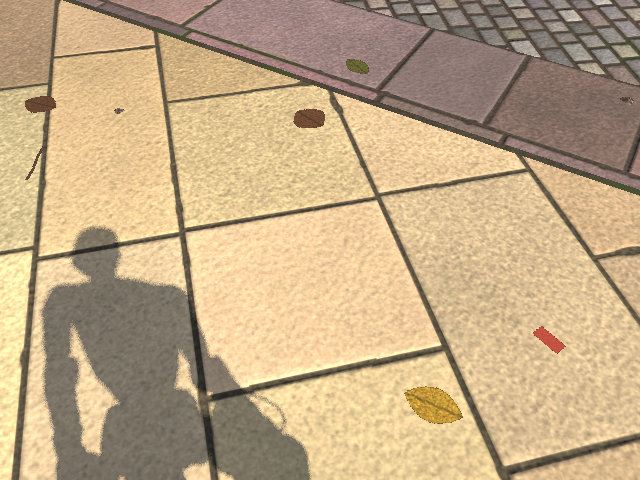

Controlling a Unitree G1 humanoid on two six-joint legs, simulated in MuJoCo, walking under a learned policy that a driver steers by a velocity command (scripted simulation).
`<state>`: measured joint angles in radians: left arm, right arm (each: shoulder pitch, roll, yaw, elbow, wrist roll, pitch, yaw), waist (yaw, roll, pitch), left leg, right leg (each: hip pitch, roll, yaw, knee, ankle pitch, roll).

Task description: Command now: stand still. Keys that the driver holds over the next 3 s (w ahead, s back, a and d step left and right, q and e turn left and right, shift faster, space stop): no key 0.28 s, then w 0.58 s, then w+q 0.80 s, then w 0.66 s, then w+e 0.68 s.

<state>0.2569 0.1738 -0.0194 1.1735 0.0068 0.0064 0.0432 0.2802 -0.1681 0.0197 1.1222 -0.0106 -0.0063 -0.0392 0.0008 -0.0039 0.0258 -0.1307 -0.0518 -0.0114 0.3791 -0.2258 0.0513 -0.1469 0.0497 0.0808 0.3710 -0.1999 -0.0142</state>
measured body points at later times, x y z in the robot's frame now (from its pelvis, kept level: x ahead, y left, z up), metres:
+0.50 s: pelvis +0.03 +0.00 +0.00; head +0.03 -0.01 +0.45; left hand +0.03 +0.23 -0.16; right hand -0.03 -0.24 -0.16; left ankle -0.02 +0.09 -0.74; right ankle +0.01 -0.10 -0.71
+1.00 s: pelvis +0.24 -0.06 -0.01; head +0.27 -0.07 +0.44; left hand +0.13 +0.15 -0.15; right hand +0.40 -0.28 -0.15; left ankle +0.40 +0.05 -0.70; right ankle +0.10 -0.13 -0.75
